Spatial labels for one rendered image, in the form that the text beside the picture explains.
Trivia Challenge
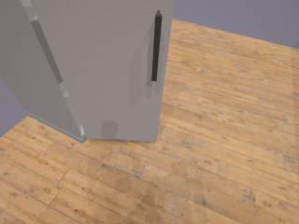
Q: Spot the fridge door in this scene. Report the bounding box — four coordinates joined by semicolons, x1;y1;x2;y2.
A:
30;0;175;142

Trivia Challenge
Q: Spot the handle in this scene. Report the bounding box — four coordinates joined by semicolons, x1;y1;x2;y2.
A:
151;10;163;81

